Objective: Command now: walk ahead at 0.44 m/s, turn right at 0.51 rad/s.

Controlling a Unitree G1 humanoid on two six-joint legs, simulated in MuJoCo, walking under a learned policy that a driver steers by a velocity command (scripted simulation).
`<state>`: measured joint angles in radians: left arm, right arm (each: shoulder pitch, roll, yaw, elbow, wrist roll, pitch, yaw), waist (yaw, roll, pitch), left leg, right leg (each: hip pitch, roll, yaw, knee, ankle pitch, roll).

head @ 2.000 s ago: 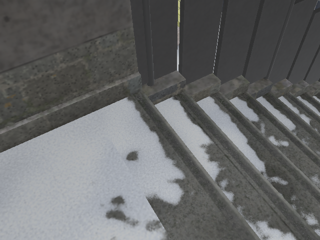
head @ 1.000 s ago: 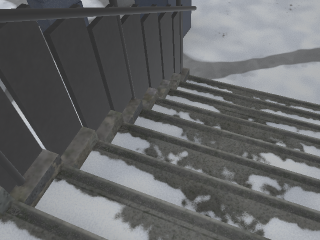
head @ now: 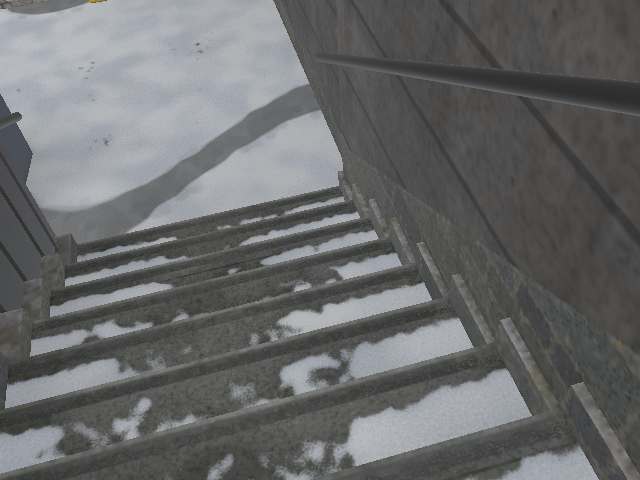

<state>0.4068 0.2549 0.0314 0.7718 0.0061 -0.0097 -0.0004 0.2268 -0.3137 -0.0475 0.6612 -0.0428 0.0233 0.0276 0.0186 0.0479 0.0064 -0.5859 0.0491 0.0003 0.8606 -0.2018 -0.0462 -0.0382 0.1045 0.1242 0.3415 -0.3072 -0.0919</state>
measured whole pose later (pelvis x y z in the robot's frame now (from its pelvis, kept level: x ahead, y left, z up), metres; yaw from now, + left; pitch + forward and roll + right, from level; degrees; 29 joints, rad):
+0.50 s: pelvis +0.23 +0.02 -0.01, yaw +8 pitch +0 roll -1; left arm 0.08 0.28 0.03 0.75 0.05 0.02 0.01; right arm 0.56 -0.26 -0.03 0.82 0.01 -0.06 -0.02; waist -0.07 -0.02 0.02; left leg -0.11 -0.13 -0.11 0.51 -0.40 0.12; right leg -0.69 -0.05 0.09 0.94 0.04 0.00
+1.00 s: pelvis +0.41 +0.00 -0.18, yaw +24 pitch +0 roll +0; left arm 0.41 0.24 0.02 0.88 0.01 -0.04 0.03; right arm 0.12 -0.24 -0.06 0.72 -0.03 0.08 0.00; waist 0.01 0.04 0.06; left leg -0.77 -0.01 -0.03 1.25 -0.10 0.00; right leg -0.26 -0.03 -0.15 0.55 -0.28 -0.05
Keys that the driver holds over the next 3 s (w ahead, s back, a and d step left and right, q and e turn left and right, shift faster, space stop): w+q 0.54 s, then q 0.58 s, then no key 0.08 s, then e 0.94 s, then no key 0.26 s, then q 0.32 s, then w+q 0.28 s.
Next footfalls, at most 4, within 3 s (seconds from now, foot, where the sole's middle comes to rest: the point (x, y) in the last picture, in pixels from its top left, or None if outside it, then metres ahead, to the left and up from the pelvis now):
0.18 left None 0.17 0.07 -0.78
0.74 right None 0.50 -0.06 -0.95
1.18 left None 0.43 0.14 -0.95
1.56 right None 0.45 -0.04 -0.95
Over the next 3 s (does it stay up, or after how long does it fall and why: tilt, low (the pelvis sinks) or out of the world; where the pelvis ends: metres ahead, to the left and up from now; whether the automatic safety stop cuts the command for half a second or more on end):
stays up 0.41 0.03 -0.17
